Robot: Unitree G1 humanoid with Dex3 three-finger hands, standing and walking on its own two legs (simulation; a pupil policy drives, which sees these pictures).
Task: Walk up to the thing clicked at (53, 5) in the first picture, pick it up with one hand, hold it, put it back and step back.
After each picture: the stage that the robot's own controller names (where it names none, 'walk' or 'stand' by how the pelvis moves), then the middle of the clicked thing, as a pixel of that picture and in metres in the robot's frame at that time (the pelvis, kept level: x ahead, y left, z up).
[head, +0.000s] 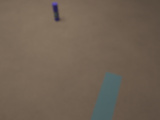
stand; (56, 12) +1.87 +0.35 -0.65
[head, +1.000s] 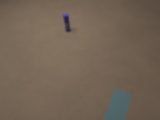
walk; (66, 23) +1.77 +0.33 -0.66
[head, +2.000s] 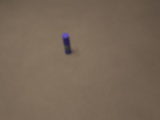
walk; (67, 44) +1.17 +0.25 -0.65
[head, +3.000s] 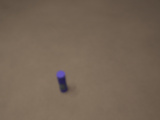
walk; (62, 82) +0.74 +0.23 -0.64
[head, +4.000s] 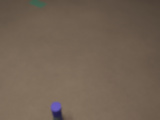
walk; (57, 113) +0.49 +0.18 -0.63
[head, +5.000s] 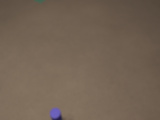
stand; (57, 119) +0.41 +0.19 -0.64
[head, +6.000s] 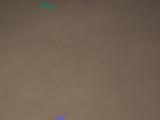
stand; out of the picture +0.38 +0.18 -0.65
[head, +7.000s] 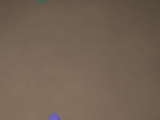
stand; out of the picture +0.37 +0.20 -0.65
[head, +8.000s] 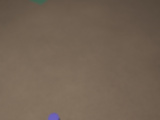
stand; out of the picture +0.38 +0.21 -0.65
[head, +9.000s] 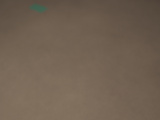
stand; out of the picture +0.35 +0.22 -0.66
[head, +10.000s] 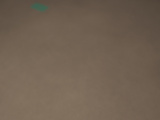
stand; out of the picture +0.35 +0.22 -0.66
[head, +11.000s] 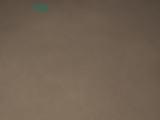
stand; out of the picture +0.34 +0.21 -0.66
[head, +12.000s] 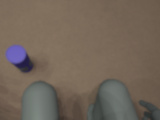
go down; (21, 61) +0.42 +0.24 -0.31
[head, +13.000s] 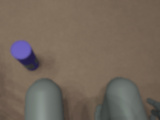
go down; (27, 58) +0.42 +0.25 -0.27
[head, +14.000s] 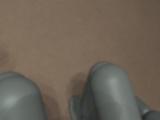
close in; out of the picture +0.40 +0.29 -0.16
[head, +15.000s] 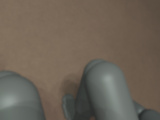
close; out of the picture +0.41 +0.30 -0.15
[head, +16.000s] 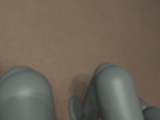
lift; out of the picture +0.32 +0.27 -0.15
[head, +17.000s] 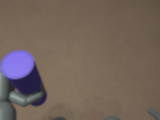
lift; (29, 84) +0.31 +0.17 +0.04
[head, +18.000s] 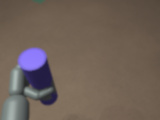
hold; (42, 81) +0.33 +0.14 +0.06
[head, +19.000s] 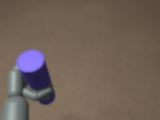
hold; (40, 82) +0.33 +0.16 +0.05
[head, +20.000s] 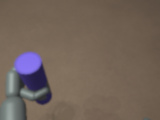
crouch; (37, 82) +0.34 +0.16 -0.01
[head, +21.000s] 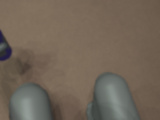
lower; out of the picture +0.46 +0.25 -0.05
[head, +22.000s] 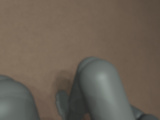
lower; out of the picture +0.43 +0.30 -0.16
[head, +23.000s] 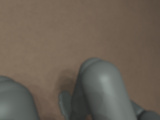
lower; out of the picture +0.41 +0.30 -0.16
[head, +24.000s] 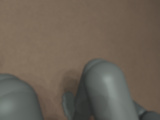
lower; out of the picture +0.40 +0.30 -0.16
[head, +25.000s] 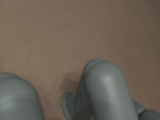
lower; out of the picture +0.39 +0.30 -0.16
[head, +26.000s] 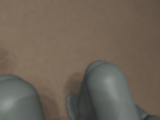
open; out of the picture +0.41 +0.28 -0.16
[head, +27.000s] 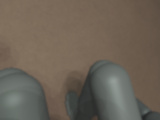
stand; out of the picture +0.40 +0.28 -0.16
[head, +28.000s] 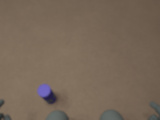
stand; (48, 95) +0.39 +0.21 -0.48
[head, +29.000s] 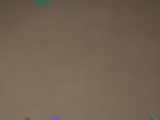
stand; out of the picture +0.38 +0.19 -0.60
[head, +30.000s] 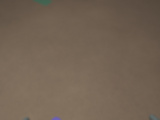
stand; out of the picture +0.36 +0.18 -0.60
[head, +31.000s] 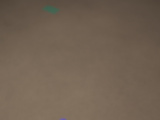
stand; out of the picture +0.39 +0.17 -0.65
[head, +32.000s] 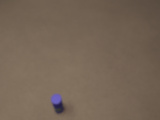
walk; (57, 104) +0.44 +0.16 -0.64
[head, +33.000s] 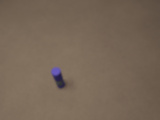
walk; (58, 78) +0.65 +0.25 -0.63
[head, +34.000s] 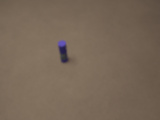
stand; (63, 52) +0.96 +0.20 -0.63
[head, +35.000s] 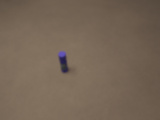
stand; (63, 62) +0.98 +0.21 -0.66
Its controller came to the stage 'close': yes
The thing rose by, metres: 0.68
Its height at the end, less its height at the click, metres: +0.00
